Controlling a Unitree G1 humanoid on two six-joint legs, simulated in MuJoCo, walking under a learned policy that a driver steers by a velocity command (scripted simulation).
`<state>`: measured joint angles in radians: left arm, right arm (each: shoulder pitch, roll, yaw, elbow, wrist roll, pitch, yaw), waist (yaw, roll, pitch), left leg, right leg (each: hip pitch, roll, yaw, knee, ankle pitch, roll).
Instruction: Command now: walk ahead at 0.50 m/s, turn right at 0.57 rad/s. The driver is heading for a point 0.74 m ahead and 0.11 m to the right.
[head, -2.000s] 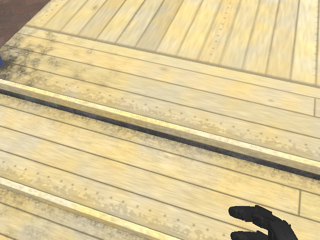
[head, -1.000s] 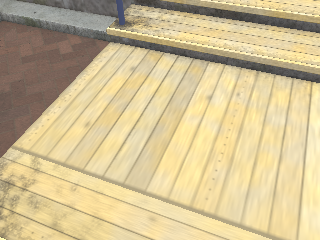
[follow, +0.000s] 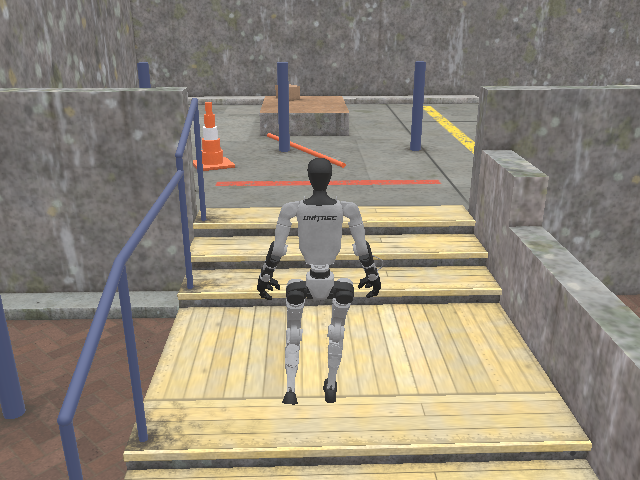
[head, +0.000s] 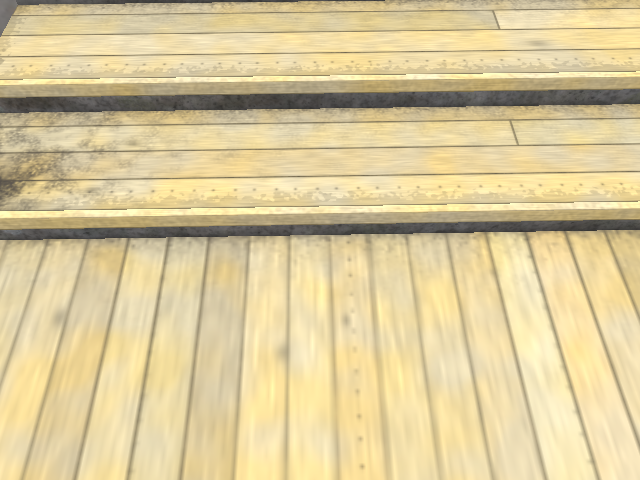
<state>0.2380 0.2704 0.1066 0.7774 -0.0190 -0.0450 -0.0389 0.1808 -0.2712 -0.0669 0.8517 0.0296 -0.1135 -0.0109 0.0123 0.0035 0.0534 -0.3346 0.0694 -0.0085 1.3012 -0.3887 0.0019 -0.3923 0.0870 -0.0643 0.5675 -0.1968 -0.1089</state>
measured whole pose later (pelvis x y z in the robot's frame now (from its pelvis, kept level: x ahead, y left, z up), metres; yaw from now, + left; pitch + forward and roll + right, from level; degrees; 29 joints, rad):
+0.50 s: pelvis +0.30 +0.04 +0.00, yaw -18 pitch +3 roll +1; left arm 0.32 0.28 0.09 0.68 -0.02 -0.03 0.01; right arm 0.14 -0.24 -0.08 0.72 -0.02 -0.11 0.01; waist 0.00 -0.04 0.00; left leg -0.40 -0.02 0.05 0.52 -0.17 0.02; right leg -0.45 0.03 0.10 1.28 -0.40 -0.03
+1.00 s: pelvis +0.52 -0.12 +0.00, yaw -32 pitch +3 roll +0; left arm 0.13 0.25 0.07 0.62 0.00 -0.05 -0.03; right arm 0.28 -0.30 -0.06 0.87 0.03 -0.09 0.01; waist -0.03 0.02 0.04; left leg -0.35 0.09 0.02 1.20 -0.45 -0.01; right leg -0.44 0.03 -0.04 0.59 -0.20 -0.06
